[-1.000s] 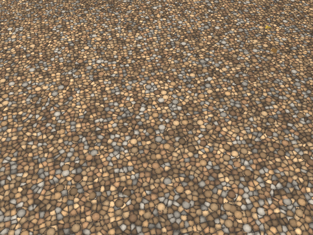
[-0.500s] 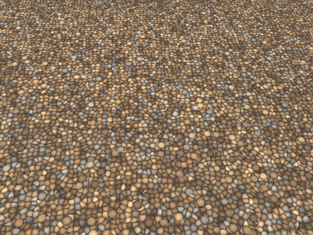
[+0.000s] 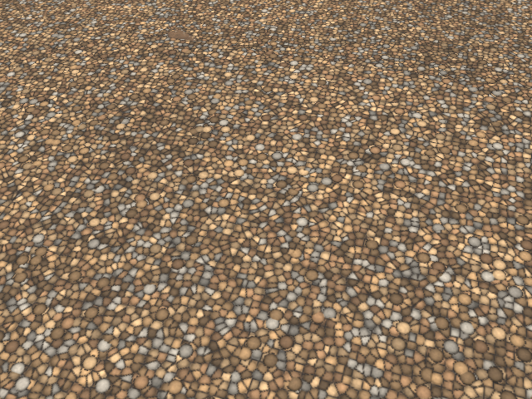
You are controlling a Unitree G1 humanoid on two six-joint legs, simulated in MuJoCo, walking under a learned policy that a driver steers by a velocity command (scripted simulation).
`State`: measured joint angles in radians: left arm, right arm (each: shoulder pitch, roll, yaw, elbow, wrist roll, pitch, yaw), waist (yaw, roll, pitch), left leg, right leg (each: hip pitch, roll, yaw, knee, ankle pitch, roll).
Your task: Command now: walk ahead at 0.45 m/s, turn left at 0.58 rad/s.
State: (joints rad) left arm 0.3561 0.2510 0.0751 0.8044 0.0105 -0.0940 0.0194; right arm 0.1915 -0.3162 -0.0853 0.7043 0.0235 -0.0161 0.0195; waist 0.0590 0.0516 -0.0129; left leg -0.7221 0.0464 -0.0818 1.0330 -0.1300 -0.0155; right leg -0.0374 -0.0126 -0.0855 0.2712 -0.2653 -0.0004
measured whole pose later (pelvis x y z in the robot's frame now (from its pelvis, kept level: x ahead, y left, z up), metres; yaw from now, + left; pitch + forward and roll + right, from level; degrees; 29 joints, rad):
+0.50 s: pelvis +0.27 +0.09 +0.00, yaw -1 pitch +1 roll +2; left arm 0.21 0.31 0.07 0.78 -0.03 -0.05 0.01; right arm 0.31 -0.25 -0.07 0.82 -0.02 -0.10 0.02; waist -0.04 -0.05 0.02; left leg -0.07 -0.04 0.17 0.27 -0.22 0.06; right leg -0.71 -0.12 0.08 1.04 -0.09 0.00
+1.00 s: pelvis +0.56 +0.02 +0.00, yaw -18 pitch +2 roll +0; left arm 0.31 0.28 0.07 0.70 -0.01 -0.06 -0.01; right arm 0.09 -0.30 -0.05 0.70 -0.01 -0.10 0.00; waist 0.04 0.02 0.05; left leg -0.64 0.10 -0.09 0.97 -0.24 -0.05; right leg -0.22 0.12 0.07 0.37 -0.17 -0.11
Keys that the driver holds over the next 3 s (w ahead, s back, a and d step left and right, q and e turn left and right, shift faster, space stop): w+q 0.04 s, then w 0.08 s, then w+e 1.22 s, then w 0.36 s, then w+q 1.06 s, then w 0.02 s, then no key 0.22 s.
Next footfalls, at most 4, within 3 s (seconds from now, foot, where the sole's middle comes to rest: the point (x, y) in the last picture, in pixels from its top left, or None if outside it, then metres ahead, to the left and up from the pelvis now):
0.20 left None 0.27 0.18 -0.78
0.76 right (324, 371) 0.58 -0.05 -0.78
1.22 left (285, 264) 0.91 0.06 -0.78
1.72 right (410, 244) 0.99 -0.31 -0.78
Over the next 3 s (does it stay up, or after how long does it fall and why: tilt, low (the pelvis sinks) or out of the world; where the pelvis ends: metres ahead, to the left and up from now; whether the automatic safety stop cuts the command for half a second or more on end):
stays up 1.56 -0.41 0.00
